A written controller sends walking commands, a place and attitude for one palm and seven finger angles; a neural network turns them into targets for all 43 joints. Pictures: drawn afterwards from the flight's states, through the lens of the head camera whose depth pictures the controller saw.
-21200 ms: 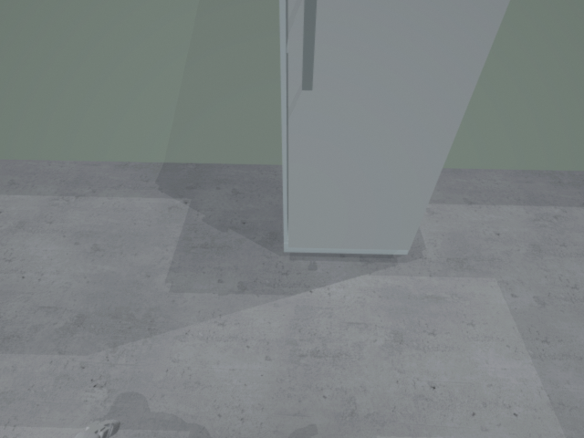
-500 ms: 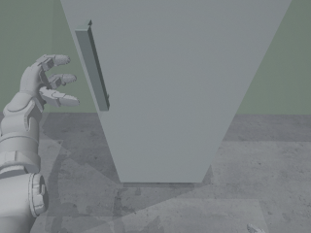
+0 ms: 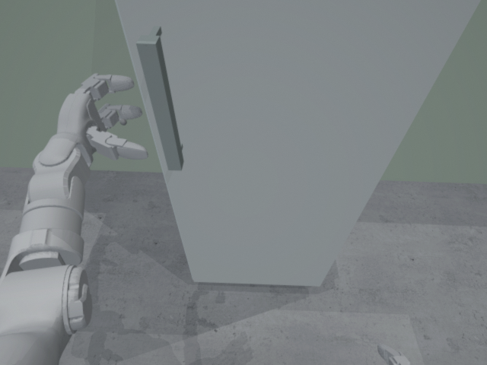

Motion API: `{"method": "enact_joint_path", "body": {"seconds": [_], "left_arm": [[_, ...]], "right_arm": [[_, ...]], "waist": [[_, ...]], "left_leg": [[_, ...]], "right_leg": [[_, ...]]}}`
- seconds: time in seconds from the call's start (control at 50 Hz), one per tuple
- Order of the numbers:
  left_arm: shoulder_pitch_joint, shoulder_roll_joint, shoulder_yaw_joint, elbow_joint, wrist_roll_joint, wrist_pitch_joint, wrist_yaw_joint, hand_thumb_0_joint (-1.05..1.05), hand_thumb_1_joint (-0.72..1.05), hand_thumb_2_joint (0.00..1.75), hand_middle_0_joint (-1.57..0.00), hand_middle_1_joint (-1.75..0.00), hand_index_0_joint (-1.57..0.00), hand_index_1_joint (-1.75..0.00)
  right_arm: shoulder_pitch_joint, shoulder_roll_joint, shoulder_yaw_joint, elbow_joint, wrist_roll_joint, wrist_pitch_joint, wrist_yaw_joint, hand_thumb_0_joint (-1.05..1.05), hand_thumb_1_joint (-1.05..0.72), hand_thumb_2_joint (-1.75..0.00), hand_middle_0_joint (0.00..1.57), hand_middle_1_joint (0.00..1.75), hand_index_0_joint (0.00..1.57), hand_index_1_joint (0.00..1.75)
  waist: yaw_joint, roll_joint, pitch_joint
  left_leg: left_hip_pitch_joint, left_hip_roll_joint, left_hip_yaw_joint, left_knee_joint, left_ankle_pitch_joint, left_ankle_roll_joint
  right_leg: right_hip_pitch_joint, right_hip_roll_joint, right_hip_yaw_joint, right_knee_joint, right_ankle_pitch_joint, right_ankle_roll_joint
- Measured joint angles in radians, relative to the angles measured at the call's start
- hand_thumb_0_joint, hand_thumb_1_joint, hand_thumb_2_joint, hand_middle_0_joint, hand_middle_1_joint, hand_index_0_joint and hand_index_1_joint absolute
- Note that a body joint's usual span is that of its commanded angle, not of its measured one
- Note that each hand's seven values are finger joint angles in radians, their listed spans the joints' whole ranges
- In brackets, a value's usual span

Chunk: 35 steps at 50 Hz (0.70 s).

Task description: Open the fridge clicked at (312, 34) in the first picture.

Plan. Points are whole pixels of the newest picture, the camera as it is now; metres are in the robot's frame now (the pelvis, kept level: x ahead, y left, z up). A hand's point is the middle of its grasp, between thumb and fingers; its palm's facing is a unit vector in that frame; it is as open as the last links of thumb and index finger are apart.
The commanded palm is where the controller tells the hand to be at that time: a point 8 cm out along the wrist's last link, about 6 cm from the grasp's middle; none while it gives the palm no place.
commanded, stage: move the hooked fingers beside the handle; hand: left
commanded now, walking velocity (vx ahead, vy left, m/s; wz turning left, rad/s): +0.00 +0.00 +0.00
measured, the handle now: (167, 106) +0.50 +0.15 +0.17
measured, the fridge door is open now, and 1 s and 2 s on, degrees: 0 0 0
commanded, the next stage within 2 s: feel for the door with the fingertips in 0.34 s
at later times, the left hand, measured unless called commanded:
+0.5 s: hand (118, 134) +0.42 +0.21 +0.17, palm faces +0.03 -1.00 -0.01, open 14.0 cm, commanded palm +0.40 +0.25 +0.18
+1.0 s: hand (145, 123) +0.44 +0.17 +0.18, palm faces +0.04 -1.00 -0.01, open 14.0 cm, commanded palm +0.41 +0.22 +0.18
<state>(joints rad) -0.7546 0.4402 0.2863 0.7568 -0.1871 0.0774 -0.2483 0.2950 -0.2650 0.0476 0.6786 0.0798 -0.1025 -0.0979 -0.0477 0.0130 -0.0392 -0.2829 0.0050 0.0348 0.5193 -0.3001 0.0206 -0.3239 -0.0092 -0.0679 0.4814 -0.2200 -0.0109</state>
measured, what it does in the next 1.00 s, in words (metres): stands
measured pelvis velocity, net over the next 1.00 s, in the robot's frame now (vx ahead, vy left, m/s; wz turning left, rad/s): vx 0.00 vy -0.02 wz -0.01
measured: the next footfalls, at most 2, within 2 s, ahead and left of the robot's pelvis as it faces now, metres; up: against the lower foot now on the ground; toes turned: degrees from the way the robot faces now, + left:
none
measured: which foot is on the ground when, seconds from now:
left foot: down 0.00-1.00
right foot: down 0.00-1.00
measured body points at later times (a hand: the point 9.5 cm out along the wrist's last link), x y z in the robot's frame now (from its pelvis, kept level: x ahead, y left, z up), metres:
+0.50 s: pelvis +0.00 -0.01 +0.00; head +0.01 -0.01 +0.45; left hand +0.41 +0.26 +0.18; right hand +0.12 -0.27 -0.10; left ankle -0.02 +0.10 -0.74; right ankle +0.02 -0.11 -0.74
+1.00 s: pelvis +0.00 -0.02 +0.00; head +0.01 -0.02 +0.45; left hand +0.43 +0.22 +0.19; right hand +0.10 -0.27 -0.11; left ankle -0.02 +0.10 -0.74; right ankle +0.02 -0.11 -0.74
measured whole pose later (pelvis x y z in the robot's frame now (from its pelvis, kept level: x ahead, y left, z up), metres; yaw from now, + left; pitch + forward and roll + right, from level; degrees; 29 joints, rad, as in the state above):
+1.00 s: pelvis +0.00 -0.02 +0.00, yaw +0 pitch +2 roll +0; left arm -0.74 0.39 0.28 0.74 -0.17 0.08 -0.17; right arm 0.29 -0.26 0.05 0.69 0.07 -0.09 -0.10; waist -0.05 0.02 -0.03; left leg -0.25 0.02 0.04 0.49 -0.28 0.00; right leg -0.31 0.01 -0.07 0.48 -0.21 -0.03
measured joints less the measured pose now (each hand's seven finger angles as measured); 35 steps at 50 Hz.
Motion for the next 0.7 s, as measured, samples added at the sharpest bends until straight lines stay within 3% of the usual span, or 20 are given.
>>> {"method": "enact_joint_path", "body": {"seconds": [0.14,0.28,0.46,0.62,0.7], "left_arm": [[0.017,0.034,0.028,0.035,0.02,0.026,0.006,-0.01,-0.5,0.3,-0.31,-1.2,-0.3,-1.2],[0.095,0.013,0.025,-0.094,-0.014,0.006,-0.017,-0.01,-0.5,0.3,-0.3,-1.2,-0.3,-1.2],[0.088,0.007,0.009,-0.075,-0.01,0.084,-0.005,-0.01,-0.5,0.3,-0.3,-1.2,-0.3,-1.2],[0.105,-0.042,-0.025,-0.142,-0.02,0.029,0.012,-0.01,-0.5,0.3,-0.3,-1.2,-0.3,-1.2],[0.066,-0.063,-0.059,-0.118,-0.012,0.05,0.032,-0.01,-0.5,0.3,-0.3,-1.2,-0.3,-1.2]], "right_arm": [[0.021,-0.004,-0.002,-0.004,0.001,0.017,0.004,0.01,-0.9,-0.9,0.2,0.3,0.21,0.3],[0.044,-0.012,-0.016,0.009,0.006,0.016,-0.003,0.01,-0.9,-0.9,0.2,0.3,0.21,0.3],[-0.006,-0.018,-0.013,0.0,0.009,0.022,-0.003,0.01,-0.9,-0.9,0.2,0.3,0.21,0.3],[-0.029,-0.004,-0.007,-0.008,0.007,0.009,-0.005,0.01,-0.9,-0.9,0.2,0.3,0.21,0.3],[-0.04,0.0,-0.002,0.001,0.009,0.011,-0.003,0.01,-0.9,-0.9,0.2,0.3,0.21,0.3]], "waist": [[-0.012,0.003,-0.002],[0.008,0.007,-0.002],[0.01,0.014,-0.008],[0.027,0.006,0.003],[0.027,0.008,0.003]], "left_leg": [[0.005,0.005,0.007,-0.005,-0.003,-0.002],[0.033,0.01,0.005,-0.017,-0.005,-0.004],[0.037,0.007,-0.003,-0.018,-0.001,-0.007],[0.041,0.008,-0.009,-0.015,0.005,-0.011],[0.037,0.006,-0.018,-0.01,0.007,-0.012]], "right_leg": [[0.001,0.005,0.007,-0.003,-0.002,-0.002],[0.031,0.011,0.006,-0.02,-0.001,-0.003],[0.036,0.008,-0.003,-0.016,-0.003,-0.006],[0.041,0.009,-0.008,-0.011,-0.001,-0.011],[0.041,0.006,-0.017,-0.006,-0.002,-0.012]]}}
